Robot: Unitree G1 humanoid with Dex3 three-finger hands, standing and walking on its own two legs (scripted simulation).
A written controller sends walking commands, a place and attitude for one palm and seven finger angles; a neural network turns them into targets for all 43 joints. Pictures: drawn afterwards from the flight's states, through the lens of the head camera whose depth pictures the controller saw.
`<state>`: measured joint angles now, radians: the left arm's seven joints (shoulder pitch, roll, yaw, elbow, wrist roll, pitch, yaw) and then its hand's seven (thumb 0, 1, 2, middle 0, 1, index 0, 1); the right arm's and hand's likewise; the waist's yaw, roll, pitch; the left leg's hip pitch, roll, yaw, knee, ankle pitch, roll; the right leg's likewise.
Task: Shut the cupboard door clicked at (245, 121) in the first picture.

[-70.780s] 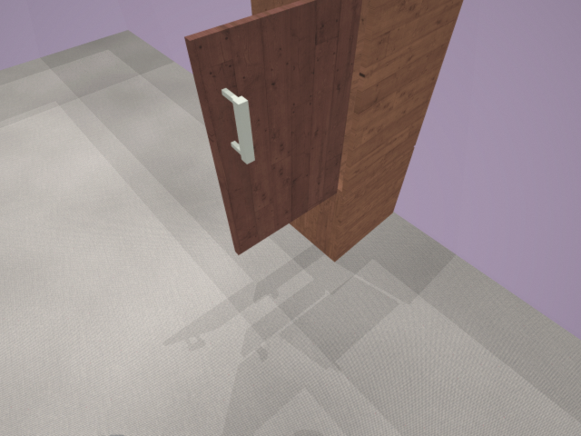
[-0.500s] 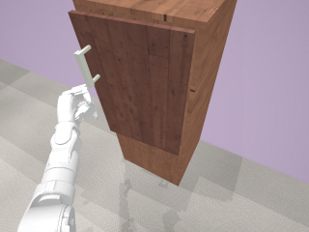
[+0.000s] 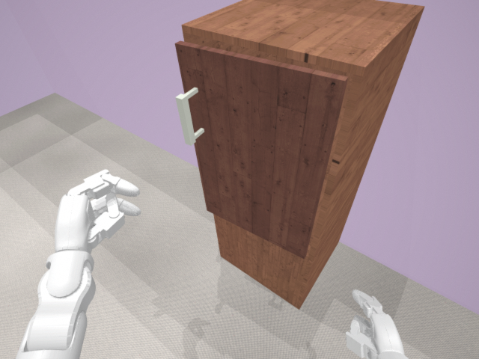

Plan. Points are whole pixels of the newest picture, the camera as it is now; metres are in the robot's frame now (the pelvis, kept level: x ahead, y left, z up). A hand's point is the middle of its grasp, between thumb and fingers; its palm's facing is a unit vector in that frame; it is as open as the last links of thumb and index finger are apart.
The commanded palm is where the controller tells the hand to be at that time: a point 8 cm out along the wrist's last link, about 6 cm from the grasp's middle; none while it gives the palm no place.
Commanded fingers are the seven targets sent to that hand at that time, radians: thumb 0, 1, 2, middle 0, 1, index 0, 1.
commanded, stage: draw the hand back to the body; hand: left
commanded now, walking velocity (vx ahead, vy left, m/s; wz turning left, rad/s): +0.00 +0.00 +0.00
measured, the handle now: (191, 116) +0.64 +0.19 +0.08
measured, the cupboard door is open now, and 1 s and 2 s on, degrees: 5 5 5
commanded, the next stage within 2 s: step back with the hand held close in 0.74 s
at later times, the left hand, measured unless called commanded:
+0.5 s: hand (43, 255) +0.20 +0.28 +0.16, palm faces +0.47 -0.77 -0.42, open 7.0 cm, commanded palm +0.16 +0.30 +0.17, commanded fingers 0.00 0.90 0.90 -0.20 -0.30 -0.20 -0.30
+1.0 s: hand (50, 245) +0.21 +0.27 +0.16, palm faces +0.43 -0.78 -0.46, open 7.4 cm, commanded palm +0.15 +0.30 +0.17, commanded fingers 0.00 0.90 0.90 -0.20 -0.30 -0.20 -0.30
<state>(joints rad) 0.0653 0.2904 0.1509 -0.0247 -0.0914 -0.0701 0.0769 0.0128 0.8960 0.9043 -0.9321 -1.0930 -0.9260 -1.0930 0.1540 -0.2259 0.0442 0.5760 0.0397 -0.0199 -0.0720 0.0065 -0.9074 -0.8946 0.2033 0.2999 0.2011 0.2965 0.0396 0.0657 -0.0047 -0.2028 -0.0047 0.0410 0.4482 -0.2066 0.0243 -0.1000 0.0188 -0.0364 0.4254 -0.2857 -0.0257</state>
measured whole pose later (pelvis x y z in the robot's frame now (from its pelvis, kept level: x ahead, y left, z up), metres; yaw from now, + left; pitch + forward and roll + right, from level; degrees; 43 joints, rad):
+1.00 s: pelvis +0.02 +0.00 +0.00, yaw +0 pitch +0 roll -1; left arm 0.48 0.38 0.38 -0.35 -0.08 -0.11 0.10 0.01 0.89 0.90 -0.21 -0.30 -0.21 -0.30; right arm 0.18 -0.24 0.01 0.61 0.02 0.00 -0.07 0.01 -0.91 -0.89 0.21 0.30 0.20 0.30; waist 0.04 0.09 -0.02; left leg -0.24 0.01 0.03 0.48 -0.24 0.03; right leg -0.10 0.03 -0.04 0.39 -0.28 -0.02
